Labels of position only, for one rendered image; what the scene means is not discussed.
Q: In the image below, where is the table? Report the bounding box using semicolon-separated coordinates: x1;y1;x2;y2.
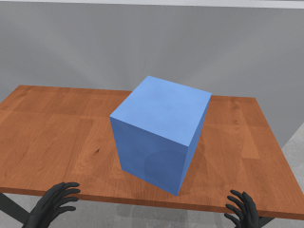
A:
0;85;304;228

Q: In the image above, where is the carton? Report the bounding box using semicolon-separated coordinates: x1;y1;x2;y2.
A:
109;75;212;197

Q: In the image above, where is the right robot hand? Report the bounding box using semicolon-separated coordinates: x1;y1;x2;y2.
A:
224;189;261;228

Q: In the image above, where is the left robot hand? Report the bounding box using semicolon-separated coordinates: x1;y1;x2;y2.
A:
22;181;81;228

